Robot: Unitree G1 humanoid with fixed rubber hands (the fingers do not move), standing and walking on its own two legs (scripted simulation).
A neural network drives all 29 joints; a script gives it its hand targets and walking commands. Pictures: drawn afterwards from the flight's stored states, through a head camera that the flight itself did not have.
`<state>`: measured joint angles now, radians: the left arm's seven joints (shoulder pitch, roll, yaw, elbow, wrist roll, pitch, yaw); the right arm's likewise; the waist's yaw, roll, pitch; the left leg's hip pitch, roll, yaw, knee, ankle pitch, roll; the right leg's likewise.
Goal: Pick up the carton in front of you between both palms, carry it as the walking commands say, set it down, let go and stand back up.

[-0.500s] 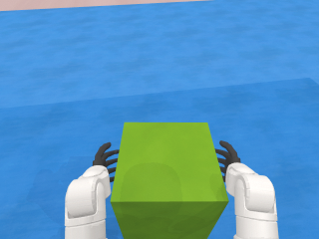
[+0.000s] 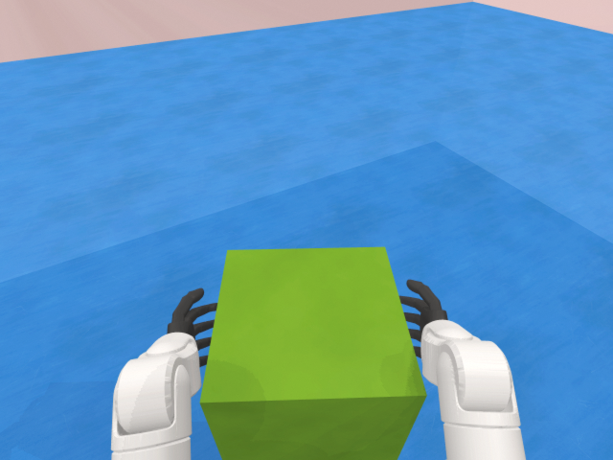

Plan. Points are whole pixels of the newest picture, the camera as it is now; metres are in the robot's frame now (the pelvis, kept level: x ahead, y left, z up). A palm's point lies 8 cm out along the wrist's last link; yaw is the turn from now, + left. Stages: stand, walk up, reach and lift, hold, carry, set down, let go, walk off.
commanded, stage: carry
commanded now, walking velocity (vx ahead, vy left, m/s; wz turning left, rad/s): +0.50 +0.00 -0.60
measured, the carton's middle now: (308, 367) +0.27 +0.02 +0.01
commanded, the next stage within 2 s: none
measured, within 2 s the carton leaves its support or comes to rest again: neither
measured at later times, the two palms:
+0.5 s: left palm (235, 191) +0.53 +0.14 +0.11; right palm (406, 185) +0.57 -0.16 +0.10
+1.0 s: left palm (184, 135) +0.80 +0.30 +0.07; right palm (309, 118) +0.89 +0.01 +0.07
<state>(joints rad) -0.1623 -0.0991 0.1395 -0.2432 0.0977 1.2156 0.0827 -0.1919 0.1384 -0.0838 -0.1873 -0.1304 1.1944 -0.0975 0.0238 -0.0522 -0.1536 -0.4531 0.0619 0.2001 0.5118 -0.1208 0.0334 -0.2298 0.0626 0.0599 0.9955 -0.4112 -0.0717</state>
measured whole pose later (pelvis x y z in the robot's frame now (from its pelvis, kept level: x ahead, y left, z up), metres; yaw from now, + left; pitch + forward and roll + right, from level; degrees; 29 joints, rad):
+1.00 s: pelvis +0.59 +0.08 +0.01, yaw +18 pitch +3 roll +0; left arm -0.14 -0.13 0.11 -0.31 0.12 1.17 0.08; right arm -0.16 0.13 -0.11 -0.29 -0.10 1.17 -0.09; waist -0.02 -0.02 0.00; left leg -0.27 -0.07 0.15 0.39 -0.19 0.13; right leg -0.53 -0.14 -0.05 1.11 -0.35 0.07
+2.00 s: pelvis +1.20 +0.33 +0.02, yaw +21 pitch +4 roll -1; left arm -0.16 -0.13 0.11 -0.31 0.12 1.20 0.09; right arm -0.16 0.13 -0.11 -0.28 -0.11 1.18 -0.08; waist -0.01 -0.02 -0.02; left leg -0.30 0.05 0.23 0.39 -0.16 0.07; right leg -0.48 -0.09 -0.07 1.11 -0.32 0.00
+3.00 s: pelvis +1.81 +0.60 +0.02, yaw +21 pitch +4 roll -1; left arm -0.15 -0.13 0.11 -0.30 0.12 1.20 0.08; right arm -0.16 0.13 -0.11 -0.28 -0.11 1.18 -0.09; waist -0.01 -0.02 -0.02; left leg -0.30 0.03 0.24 0.38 -0.16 0.08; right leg -0.48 -0.07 -0.08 1.11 -0.32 -0.01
